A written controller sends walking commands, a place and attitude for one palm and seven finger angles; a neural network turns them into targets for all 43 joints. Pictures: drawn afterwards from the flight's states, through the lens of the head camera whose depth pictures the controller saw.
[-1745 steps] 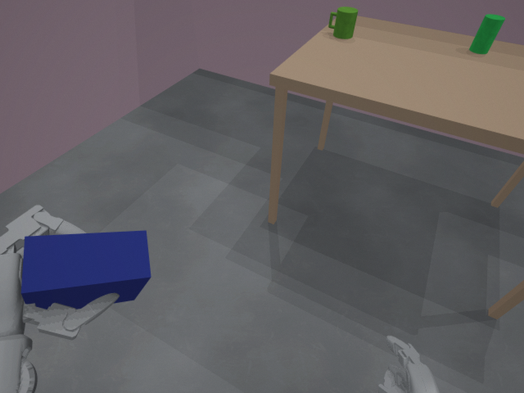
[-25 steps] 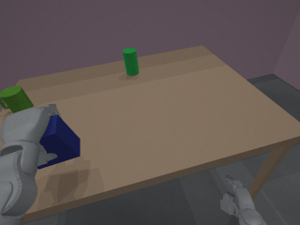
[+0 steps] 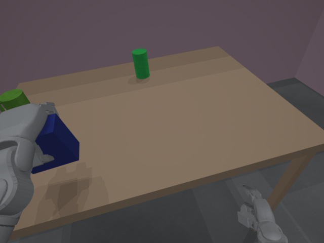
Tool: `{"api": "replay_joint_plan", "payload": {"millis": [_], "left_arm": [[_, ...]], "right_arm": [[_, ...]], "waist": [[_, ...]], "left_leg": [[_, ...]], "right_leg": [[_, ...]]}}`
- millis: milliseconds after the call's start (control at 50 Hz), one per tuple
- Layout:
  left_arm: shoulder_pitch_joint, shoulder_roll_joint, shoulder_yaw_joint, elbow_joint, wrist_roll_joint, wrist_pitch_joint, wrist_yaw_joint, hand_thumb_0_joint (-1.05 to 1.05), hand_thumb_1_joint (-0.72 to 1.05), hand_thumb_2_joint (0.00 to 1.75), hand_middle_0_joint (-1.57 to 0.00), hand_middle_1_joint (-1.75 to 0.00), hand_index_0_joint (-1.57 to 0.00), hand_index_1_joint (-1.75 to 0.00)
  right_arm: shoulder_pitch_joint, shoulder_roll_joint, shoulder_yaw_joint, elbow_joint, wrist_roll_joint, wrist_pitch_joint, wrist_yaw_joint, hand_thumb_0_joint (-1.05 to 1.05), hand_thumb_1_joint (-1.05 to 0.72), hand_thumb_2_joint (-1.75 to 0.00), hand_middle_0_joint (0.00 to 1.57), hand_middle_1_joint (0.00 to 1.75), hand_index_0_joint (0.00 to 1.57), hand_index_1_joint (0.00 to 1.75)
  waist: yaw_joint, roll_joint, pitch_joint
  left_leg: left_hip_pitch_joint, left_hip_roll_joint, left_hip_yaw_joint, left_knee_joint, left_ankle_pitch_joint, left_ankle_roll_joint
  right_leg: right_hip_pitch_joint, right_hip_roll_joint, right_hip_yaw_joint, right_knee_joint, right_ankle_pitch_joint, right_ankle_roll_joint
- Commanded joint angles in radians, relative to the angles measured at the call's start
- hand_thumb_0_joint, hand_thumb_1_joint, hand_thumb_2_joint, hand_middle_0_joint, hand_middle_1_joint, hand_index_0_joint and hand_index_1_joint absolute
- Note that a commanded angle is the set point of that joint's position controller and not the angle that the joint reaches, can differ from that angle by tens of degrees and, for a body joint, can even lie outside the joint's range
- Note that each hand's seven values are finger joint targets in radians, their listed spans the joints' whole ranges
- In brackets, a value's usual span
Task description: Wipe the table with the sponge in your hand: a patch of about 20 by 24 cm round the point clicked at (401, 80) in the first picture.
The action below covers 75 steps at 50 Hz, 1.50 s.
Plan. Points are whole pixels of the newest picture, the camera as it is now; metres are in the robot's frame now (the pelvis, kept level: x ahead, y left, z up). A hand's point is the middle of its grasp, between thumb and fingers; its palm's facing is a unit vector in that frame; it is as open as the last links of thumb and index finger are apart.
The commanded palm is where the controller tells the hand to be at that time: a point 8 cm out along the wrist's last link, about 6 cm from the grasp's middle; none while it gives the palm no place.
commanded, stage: bring the sponge back beside the body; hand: left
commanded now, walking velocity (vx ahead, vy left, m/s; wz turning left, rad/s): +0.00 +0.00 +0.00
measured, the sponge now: (48, 149) +0.24 +0.32 +0.14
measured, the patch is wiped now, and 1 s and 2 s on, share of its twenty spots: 1.00 1.00 1.00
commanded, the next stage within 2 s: step back with the hand held close in 1.56 s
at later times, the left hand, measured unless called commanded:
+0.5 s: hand (44, 145) +0.23 +0.30 +0.18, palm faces +0.20 -0.12 -0.97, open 9.7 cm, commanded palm +0.18 +0.30 +0.25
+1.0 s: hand (47, 154) +0.21 +0.28 +0.18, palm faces +0.21 -0.13 -0.97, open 9.7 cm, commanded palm +0.16 +0.28 +0.24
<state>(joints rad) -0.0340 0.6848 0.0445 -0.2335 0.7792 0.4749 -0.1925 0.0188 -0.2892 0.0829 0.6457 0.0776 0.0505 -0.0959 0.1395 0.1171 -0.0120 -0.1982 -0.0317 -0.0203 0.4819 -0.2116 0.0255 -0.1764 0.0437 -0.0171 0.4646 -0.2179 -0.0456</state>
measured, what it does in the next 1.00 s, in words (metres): stands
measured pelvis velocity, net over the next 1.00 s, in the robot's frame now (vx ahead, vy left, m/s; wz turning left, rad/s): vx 0.00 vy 0.00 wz -0.02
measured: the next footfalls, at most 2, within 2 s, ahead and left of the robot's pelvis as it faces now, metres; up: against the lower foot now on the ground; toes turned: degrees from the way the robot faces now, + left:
none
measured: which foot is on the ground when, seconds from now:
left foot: down 0.00-1.00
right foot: down 0.00-1.00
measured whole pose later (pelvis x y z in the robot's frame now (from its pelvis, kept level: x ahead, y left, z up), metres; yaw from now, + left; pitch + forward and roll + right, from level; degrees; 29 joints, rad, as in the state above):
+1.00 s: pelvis +0.00 +0.00 +0.00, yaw -1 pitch -5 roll +0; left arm 0.20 0.61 0.04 -0.47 0.75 0.50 -0.09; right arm 0.03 -0.27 0.08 0.63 0.07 0.05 -0.08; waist 0.15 0.12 -0.02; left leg -0.16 -0.02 0.00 0.47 -0.21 0.02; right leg -0.15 0.05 0.00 0.46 -0.21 -0.05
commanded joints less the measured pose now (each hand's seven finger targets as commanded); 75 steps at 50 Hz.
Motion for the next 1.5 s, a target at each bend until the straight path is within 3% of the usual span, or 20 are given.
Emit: {"api": "replay_joint_plan", "payload": {"millis": [0,60,80,140,180,240,280,300,380,500,580,640,680,820,880,920,1140,1180,1340,1480], "left_arm": [[-0.248,0.273,0.177,-0.274,0.046,-0.027,0.047,0.0,0.1,1.3,-1.2,-1.6,-1.2,-1.6],[-0.201,0.259,0.184,-0.264,0.038,-0.025,0.06,0.0,0.1,1.3,-1.2,-1.6,-1.2,-1.6],[-0.214,0.286,0.215,-0.3,0.041,-0.022,0.07,0.0,0.1,1.3,-1.2,-1.6,-1.2,-1.6],[-0.176,0.239,0.188,-0.252,0.03,-0.008,0.089,0.0,0.1,1.3,-1.2,-1.6,-1.2,-1.6],[-0.199,0.258,0.208,-0.313,0.027,-0.003,0.102,0.0,0.1,1.3,-1.2,-1.6,-1.2,-1.6],[-0.161,0.195,0.157,-0.269,0.016,0.007,0.106,0.0,0.1,1.3,-1.2,-1.6,-1.2,-1.6],[-0.176,0.224,0.181,-0.335,0.023,0.008,0.111,0.0,0.1,1.3,-1.2,-1.6,-1.2,-1.6],[-0.166,0.199,0.161,-0.346,0.022,0.011,0.112,0.0,0.1,1.3,-1.2,-1.6,-1.2,-1.6],[-0.103,0.229,0.199,-0.376,0.016,0.02,0.115,0.0,0.1,1.3,-1.2,-1.6,-1.2,-1.6],[-0.129,0.204,0.168,-0.408,0.025,0.015,0.127,0.0,0.1,1.3,-1.2,-1.6,-1.2,-1.6],[-0.068,0.204,0.185,-0.396,0.017,0.019,0.129,0.0,0.1,1.3,-1.2,-1.6,-1.2,-1.6],[-0.04,0.173,0.161,-0.36,0.013,0.019,0.129,0.0,0.1,1.3,-1.2,-1.6,-1.2,-1.6],[-0.055,0.188,0.175,-0.42,0.014,0.016,0.132,0.0,0.1,1.3,-1.2,-1.6,-1.2,-1.6],[-0.017,0.172,0.169,-0.396,0.018,0.015,0.141,0.0,0.1,1.3,-1.2,-1.6,-1.2,-1.6],[-0.017,0.183,0.18,-0.451,0.018,0.013,0.143,0.0,0.1,1.3,-1.2,-1.6,-1.2,-1.6],[0.026,0.163,0.17,-0.409,0.016,0.015,0.146,0.0,0.1,1.3,-1.2,-1.6,-1.2,-1.6],[0.094,0.135,0.157,-0.439,0.009,0.005,0.153,0.0,0.1,1.3,-1.2,-1.6,-1.2,-1.6],[0.063,0.169,0.185,-0.499,0.015,0.0,0.158,0.0,0.1,1.3,-1.2,-1.6,-1.2,-1.6],[0.086,0.13,0.155,-0.413,0.01,0.002,0.159,0.0,0.1,1.3,-1.2,-1.6,-1.2,-1.6],[0.06,0.159,0.176,-0.482,0.008,-0.008,0.156,0.0,0.1,1.3,-1.2,-1.6,-1.2,-1.6]], "right_arm": [[-0.274,-0.077,-0.034,-0.22,-0.011,-0.079,0.003,0.0,-0.9,-0.9,0.2,0.3,0.2,0.3],[-0.26,-0.079,-0.039,-0.208,-0.011,-0.07,0.01,0.0,-0.9,-0.9,0.2,0.3,0.2,0.3],[-0.297,-0.075,-0.038,-0.216,-0.004,-0.079,0.01,0.0,-0.9,-0.9,0.2,0.3,0.2,0.3],[-0.26,-0.081,-0.042,-0.207,-0.013,-0.067,0.009,0.0,-0.9,-0.9,0.2,0.3,0.2,0.3],[-0.306,-0.073,-0.036,-0.22,-0.003,-0.074,0.011,0.0,-0.9,-0.9,0.2,0.3,0.2,0.3],[-0.269,-0.078,-0.041,-0.21,-0.006,-0.065,0.008,0.0,-0.9,-0.9,0.2,0.3,0.2,0.3],[-0.303,-0.072,-0.037,-0.222,0.0,-0.076,0.008,0.0,-0.9,-0.9,0.2,0.3,0.2,0.3],[-0.282,-0.073,-0.038,-0.231,-0.009,-0.075,0.007,0.0,-0.9,-0.9,0.2,0.3,0.2,0.3],[-0.304,-0.074,-0.038,-0.228,-0.004,-0.072,0.011,0.0,-0.9,-0.9,0.2,0.3,0.2,0.3],[-0.283,-0.071,-0.037,-0.231,-0.011,-0.075,0.008,0.0,-0.9,-0.9,0.2,0.3,0.2,0.3],[-0.303,-0.07,-0.038,-0.227,-0.004,-0.077,0.011,0.0,-0.9,-0.9,0.2,0.3,0.2,0.3],[-0.268,-0.076,-0.041,-0.218,-0.011,-0.069,0.011,0.0,-0.9,-0.9,0.2,0.3,0.2,0.3],[-0.308,-0.067,-0.037,-0.231,-0.004,-0.079,0.012,0.0,-0.9,-0.9,0.2,0.3,0.2,0.3],[-0.268,-0.068,-0.04,-0.222,-0.011,-0.078,0.012,0.0,-0.9,-0.9,0.2,0.3,0.2,0.3],[-0.302,-0.066,-0.038,-0.234,-0.008,-0.08,0.016,0.0,-0.9,-0.9,0.2,0.3,0.2,0.3],[-0.266,-0.066,-0.041,-0.225,-0.013,-0.078,0.017,0.0,-0.9,-0.9,0.2,0.3,0.2,0.3],[-0.259,-0.068,-0.044,-0.229,-0.02,-0.077,0.017,0.0,-0.9,-0.9,0.2,0.3,0.2,0.3],[-0.291,-0.065,-0.042,-0.235,-0.012,-0.083,0.022,0.0,-0.9,-0.9,0.2,0.3,0.2,0.3],[-0.257,-0.067,-0.045,-0.222,-0.018,-0.077,0.018,0.0,-0.9,-0.9,0.2,0.3,0.2,0.3],[-0.292,-0.063,-0.042,-0.236,-0.012,-0.086,0.019,0.0,-0.9,-0.9,0.2,0.3,0.2,0.3]], "waist": [[0.02,0.008,-0.22],[0.015,-0.04,-0.182],[0.018,-0.031,-0.187],[0.022,-0.038,-0.163],[0.021,-0.02,-0.163],[0.018,-0.03,-0.153],[0.015,-0.026,-0.181],[0.023,-0.017,-0.206],[0.017,-0.029,-0.18],[0.022,0.016,-0.19],[0.017,-0.032,-0.152],[0.017,-0.042,-0.133],[0.017,0.0,-0.148],[0.013,-0.049,-0.135],[0.015,-0.008,-0.141],[0.017,-0.056,-0.139],[0.017,-0.054,-0.114],[0.012,-0.026,-0.127],[0.015,-0.062,-0.093],[0.01,-0.022,-0.114]], "left_leg": [[0.049,0.008,-0.084,-0.066,0.128,0.008],[0.047,0.013,-0.085,-0.078,0.125,0.004],[0.053,0.018,-0.095,-0.081,0.113,0.004],[0.041,0.017,-0.08,-0.086,0.113,0.001],[0.047,0.018,-0.091,-0.093,0.095,-0.001],[0.043,0.019,-0.08,-0.103,0.083,0.0],[0.058,0.02,-0.086,-0.099,0.081,0.001],[0.053,0.017,-0.08,-0.091,0.106,0.004],[0.055,0.021,-0.085,-0.085,0.107,0.003],[0.06,0.016,-0.083,-0.088,0.111,0.005],[0.062,0.022,-0.089,-0.091,0.095,0.003],[0.048,0.02,-0.079,-0.095,0.093,0.004],[0.056,0.021,-0.087,-0.098,0.072,0.004],[0.049,0.018,-0.076,-0.086,0.081,0.004],[0.058,0.017,-0.081,-0.087,0.078,0.005],[0.052,0.015,-0.073,-0.077,0.098,0.005],[0.054,0.014,-0.063,-0.068,0.086,0.009],[0.063,0.015,-0.07,-0.072,0.076,0.007],[0.049,0.013,-0.061,-0.078,0.068,0.007],[0.056,0.012,-0.064,-0.076,0.042,0.006]], "right_leg": [[0.08,-0.047,0.128,-0.081,0.049,-0.048],[0.058,-0.044,0.124,-0.093,0.052,-0.038],[0.057,-0.031,0.166,-0.094,0.027,-0.052],[0.054,-0.038,0.122,-0.098,0.034,-0.043],[0.051,-0.028,0.165,-0.102,0.009,-0.052],[0.047,-0.032,0.109,-0.105,0.007,-0.04],[0.056,-0.025,0.157,-0.102,0.0,-0.048],[0.078,-0.034,0.124,-0.09,0.03,-0.046],[0.063,-0.025,0.167,-0.1,0.029,-0.048],[0.072,-0.027,0.13,-0.089,0.028,-0.048],[0.05,-0.018,0.168,-0.107,0.008,-0.047],[0.047,-0.024,0.119,-0.107,0.011,-0.037],[0.052,-0.017,0.159,-0.107,-0.009,-0.045],[0.04,-0.023,0.14,-0.11,-0.015,-0.035],[0.049,-0.015,0.175,-0.111,-0.011,-0.045],[0.046,-0.024,0.146,-0.109,-0.003,-0.035],[0.032,-0.023,0.146,-0.121,-0.016,-0.032],[0.034,-0.014,0.187,-0.122,-0.033,-0.04],[0.024,-0.02,0.142,-0.131,-0.039,-0.03],[0.027,-0.016,0.188,-0.135,-0.072,-0.036]]}}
